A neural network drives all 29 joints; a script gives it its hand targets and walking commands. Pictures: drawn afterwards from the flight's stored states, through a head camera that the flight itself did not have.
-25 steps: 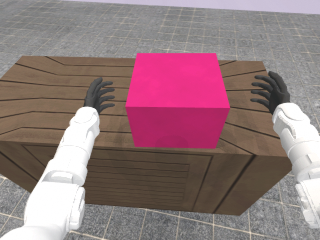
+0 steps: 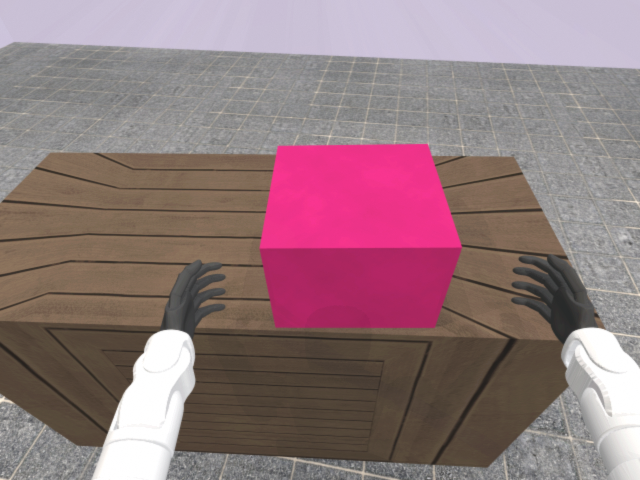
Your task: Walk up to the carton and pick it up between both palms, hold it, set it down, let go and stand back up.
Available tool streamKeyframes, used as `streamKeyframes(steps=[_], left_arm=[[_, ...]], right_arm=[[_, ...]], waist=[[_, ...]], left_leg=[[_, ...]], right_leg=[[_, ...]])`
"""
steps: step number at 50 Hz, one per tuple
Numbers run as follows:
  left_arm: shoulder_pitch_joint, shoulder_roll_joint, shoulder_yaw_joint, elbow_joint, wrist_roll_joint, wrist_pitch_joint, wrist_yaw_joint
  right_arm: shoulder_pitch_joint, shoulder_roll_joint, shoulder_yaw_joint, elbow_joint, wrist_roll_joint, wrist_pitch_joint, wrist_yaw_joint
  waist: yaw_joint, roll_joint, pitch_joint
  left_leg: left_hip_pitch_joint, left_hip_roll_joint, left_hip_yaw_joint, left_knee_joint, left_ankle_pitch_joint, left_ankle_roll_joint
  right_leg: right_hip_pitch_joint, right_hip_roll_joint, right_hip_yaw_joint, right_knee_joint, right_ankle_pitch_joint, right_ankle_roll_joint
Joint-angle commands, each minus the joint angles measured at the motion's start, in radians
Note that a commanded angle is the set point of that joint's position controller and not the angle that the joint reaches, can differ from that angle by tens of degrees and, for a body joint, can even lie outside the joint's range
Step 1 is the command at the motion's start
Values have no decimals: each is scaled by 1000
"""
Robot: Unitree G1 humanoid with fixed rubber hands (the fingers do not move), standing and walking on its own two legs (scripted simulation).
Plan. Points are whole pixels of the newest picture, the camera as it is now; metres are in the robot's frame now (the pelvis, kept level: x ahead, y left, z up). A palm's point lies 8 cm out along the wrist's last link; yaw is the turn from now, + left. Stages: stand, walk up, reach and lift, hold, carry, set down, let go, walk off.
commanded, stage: set down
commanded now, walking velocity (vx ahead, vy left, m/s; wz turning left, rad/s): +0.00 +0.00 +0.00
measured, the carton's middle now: (353, 233) +0.51 -0.02 +0.01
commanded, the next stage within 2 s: let go in 1.36 s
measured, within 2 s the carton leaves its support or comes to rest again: neither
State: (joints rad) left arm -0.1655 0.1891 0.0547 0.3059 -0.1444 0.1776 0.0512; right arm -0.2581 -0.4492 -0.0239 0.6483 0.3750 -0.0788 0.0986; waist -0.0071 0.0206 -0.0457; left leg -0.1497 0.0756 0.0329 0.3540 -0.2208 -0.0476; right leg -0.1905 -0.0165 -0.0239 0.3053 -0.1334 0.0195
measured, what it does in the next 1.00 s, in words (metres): stands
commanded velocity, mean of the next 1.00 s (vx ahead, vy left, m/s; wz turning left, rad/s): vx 0.00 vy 0.00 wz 0.00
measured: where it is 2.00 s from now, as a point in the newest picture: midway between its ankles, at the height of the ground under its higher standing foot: outside the picture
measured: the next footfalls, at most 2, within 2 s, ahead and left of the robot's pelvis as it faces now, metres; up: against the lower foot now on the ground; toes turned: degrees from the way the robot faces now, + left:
none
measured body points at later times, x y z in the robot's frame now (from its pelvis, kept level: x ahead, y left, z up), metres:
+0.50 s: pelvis +0.00 +0.01 +0.00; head +0.01 +0.01 +0.45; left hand +0.26 +0.21 +0.00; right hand +0.25 -0.26 +0.00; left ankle -0.02 +0.14 -0.75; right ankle +0.02 -0.13 -0.75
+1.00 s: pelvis +0.02 +0.01 +0.00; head +0.02 +0.02 +0.45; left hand +0.21 +0.22 -0.05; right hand +0.20 -0.24 -0.04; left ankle -0.02 +0.14 -0.75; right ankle +0.02 -0.13 -0.75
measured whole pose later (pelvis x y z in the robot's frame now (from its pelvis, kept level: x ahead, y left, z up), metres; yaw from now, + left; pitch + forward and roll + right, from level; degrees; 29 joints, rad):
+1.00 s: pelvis +0.02 +0.01 +0.00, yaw -1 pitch -4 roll -1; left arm 0.26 0.13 0.02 0.25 -0.02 0.16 0.05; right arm 0.24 -0.27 -0.05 0.45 0.12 -0.12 0.09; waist 0.03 0.01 0.08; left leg 0.01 0.07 0.07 0.32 -0.25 -0.04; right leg -0.05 -0.02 0.01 0.28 -0.16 0.03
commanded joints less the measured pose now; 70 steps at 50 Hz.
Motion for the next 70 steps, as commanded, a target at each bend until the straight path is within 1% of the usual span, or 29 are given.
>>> streamKeyframes(steps=[1, 5, 8, 11, 15, 18, 20, 22, 25, 29, 32, 36, 45, 58, 65, 70], left_arm=[[-89, 67, 39, -235, 22, -38, 17], [-24, 46, 23, -277, 28, -56, 29], [28, 32, 8, -301, 32, -73, 38], [73, 20, -1, -298, 37, -85, 41], [70, 14, 0, -246, 52, -63, 36], [78, 12, -4, -257, 52, -46, 41], [98, 10, -10, -269, 48, -47, 47], [129, 7, -9, -267, 54, -50, 46], [185, 1, 7, -251, 78, -44, 34], [251, -8, 16, -248, 100, -30, 16], [286, -12, 7, -250, 103, -31, 10], [314, -11, -4, -244, 109, -40, 6], [352, 1, -13, -194, 131, -47, 2], [381, 31, -18, -59, 143, -49, -28], [361, 49, -18, 5, 154, -31, -49], [298, 74, -18, 38, 156, -17, -53]], right_arm=[[-94, -142, -59, -245, -6, -25, 30], [-3, -132, -83, -300, -17, -33, 42], [62, -130, -104, -328, -29, -48, 45], [118, -122, -114, -335, -47, -59, 45], [143, -83, -108, -326, -96, -36, 42], [162, -64, -114, -360, -120, -21, 41], [184, -60, -117, -377, -129, -22, 39], [216, -58, -115, -378, -138, -26, 37], [275, -54, -100, -360, -146, -29, 30], [335, -48, -81, -347, -154, -37, 19], [365, -37, -76, -352, -166, -50, 13], [401, -11, -75, -350, -190, -63, 8], [454, 49, -74, -304, -254, -67, -8], [449, 114, -55, -194, -347, -98, -50], [435, 147, -45, -122, -382, -100, -71], [392, 173, -53, -65, -413, -106, -86]], waist=[[17, -61, -170], [13, -49, -124], [5, -46, -114], [1, -49, -101], [10, -66, -38], [22, -81, -26], [27, -80, -43], [28, -71, -61], [30, -58, -68], [32, -59, -51], [30, -61, -30], [32, -52, 8], [33, -14, 54], [40, -27, 67], [33, -22, 93], [19, -16, 102]], left_leg=[[68, -118, 13, -45, 281, -7], [67, -120, 12, -64, 220, -8], [80, -118, 12, -68, 200, -11], [92, -116, 12, -72, 183, -11], [72, -112, 17, -104, 79, 6], [56, -109, 21, -116, 39, 11], [65, -107, 25, -112, 56, 7], [84, -106, 29, -102, 100, -1], [114, -108, 35, -86, 183, -15], [138, -108, 37, -73, 272, -26], [143, -107, 37, -68, 305, -29], [143, -102, 37, -67, 309, -32], [145, -92, 44, -66, 266, -36], [122, -87, 59, -50, 268, -22], [106, -86, 63, -42, 246, -13], [81, -81, 66, -31, 173, -4]], right_leg=[[144, 87, -6, -18, 206, -13], [123, 78, 3, -28, 171, -21], [116, 77, 5, -29, 165, -24], [112, 75, 6, -32, 153, -26], [88, 62, 16, -54, 56, -28], [85, 61, 18, -56, 19, -26], [97, 63, 16, -47, 43, -24], [117, 66, 16, -39, 88, -26], [152, 69, 17, -34, 162, -30], [182, 75, 16, -35, 237, -34], [186, 78, 12, -37, 262, -36], [175, 76, 8, -45, 252, -41], [154, 65, 6, -54, 168, -46], [167, 65, -7, -43, 111, -35], [162, 60, -12, -38, 70, -32], [145, 52, -16, -17, 29, -29]])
